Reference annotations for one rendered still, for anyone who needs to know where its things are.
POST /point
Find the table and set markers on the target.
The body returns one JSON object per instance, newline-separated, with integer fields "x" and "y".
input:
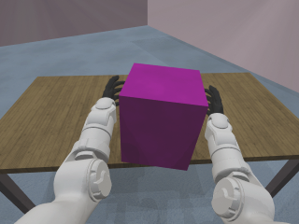
{"x": 39, "y": 131}

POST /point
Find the robot right hand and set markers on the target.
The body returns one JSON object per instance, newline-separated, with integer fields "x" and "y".
{"x": 215, "y": 105}

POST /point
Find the carton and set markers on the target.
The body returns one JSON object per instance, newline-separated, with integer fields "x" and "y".
{"x": 162, "y": 111}

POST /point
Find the left robot upper arm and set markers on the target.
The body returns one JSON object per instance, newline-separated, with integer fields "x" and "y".
{"x": 79, "y": 186}

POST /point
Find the right robot forearm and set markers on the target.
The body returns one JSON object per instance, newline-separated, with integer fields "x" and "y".
{"x": 224, "y": 151}

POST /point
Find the robot left hand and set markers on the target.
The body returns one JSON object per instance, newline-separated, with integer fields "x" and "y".
{"x": 110, "y": 89}

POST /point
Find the left robot forearm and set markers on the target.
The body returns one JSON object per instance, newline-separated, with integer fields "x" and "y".
{"x": 96, "y": 133}

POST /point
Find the right robot upper arm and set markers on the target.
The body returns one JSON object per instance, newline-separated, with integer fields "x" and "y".
{"x": 238, "y": 201}

